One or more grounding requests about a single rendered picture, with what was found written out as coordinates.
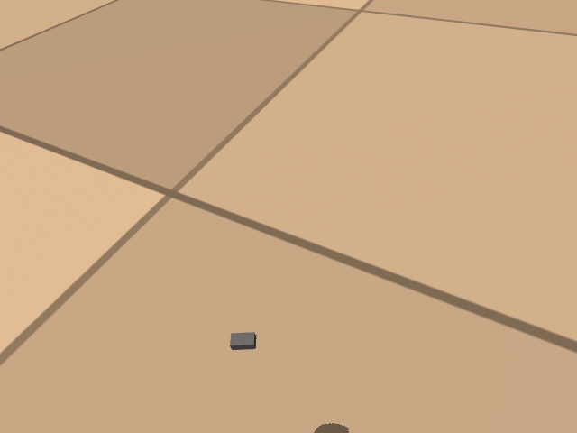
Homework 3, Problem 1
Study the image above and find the small box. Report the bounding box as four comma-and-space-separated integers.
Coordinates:
230, 332, 256, 350

